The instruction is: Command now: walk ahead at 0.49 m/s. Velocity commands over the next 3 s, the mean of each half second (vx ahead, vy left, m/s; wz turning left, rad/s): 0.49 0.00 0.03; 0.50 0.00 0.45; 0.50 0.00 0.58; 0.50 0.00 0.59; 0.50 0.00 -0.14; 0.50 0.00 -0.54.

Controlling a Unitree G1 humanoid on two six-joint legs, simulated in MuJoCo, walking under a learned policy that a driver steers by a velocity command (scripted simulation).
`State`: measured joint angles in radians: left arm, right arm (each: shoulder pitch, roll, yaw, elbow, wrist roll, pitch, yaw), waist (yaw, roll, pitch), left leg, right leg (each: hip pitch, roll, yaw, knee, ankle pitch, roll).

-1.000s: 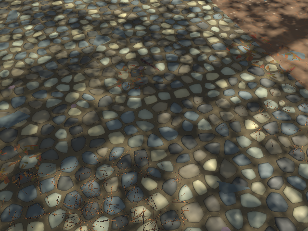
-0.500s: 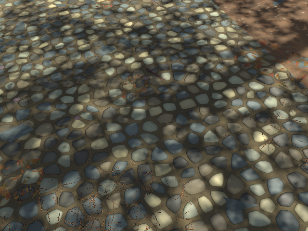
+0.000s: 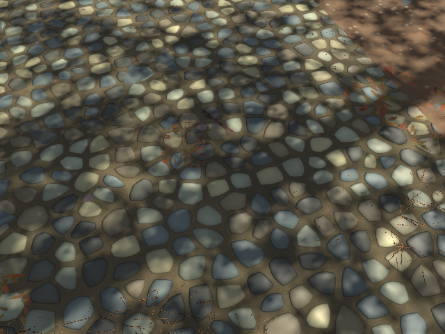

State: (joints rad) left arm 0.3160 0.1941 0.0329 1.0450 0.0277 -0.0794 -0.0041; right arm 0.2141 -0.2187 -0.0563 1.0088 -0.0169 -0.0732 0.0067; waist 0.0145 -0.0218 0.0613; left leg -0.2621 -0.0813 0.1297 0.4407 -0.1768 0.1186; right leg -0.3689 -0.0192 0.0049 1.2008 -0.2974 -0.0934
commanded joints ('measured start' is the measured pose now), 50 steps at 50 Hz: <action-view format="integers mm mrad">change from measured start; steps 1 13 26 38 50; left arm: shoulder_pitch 87 -376 -82 111 -75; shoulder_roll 28 36 46 97 131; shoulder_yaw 11 -2 29 28 41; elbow -27 -194 -89 -39 -221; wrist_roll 13 -8 -12 -12 -20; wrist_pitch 20 30 -15 -47 -29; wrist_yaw -13 -25 5 28 3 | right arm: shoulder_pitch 98 331 202 -158 154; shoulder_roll -35 -70 -29 11 -243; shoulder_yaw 4 15 -3 11 -80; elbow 6 61 -5 -166 -119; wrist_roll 2 0 -11 -9 -3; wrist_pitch -33 -33 9 48 55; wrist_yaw -6 -19 -4 37 -3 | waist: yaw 27 -78 -27 7 -123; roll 48 85 -22 -40 73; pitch -11 49 -5 51 -164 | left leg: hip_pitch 69 291 -262 -367 473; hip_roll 291 254 174 157 410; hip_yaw -319 -166 -183 -35 -713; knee -293 -287 754 300 -175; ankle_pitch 121 457 -105 208 -36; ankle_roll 112 60 -23 -47 313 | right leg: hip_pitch -123 -255 207 311 -430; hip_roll -68 -31 -249 -195 -24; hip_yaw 29 -98 173 -177 26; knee -35 -567 -1046 -1060 265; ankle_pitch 39 307 115 521 -117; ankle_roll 17 48 -84 -24 71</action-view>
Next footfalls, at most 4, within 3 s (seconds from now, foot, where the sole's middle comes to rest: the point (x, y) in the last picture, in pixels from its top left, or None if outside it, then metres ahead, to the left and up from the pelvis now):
0.40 right None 0.40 -0.11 -0.77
0.94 left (204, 276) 0.65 0.09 -0.77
1.48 right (207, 182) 1.03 0.10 -0.77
2.00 left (113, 178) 1.04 0.45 -0.77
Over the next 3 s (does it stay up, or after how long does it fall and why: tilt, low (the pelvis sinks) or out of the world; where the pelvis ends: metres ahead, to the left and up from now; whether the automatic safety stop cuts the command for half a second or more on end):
stays up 1.37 0.67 0.00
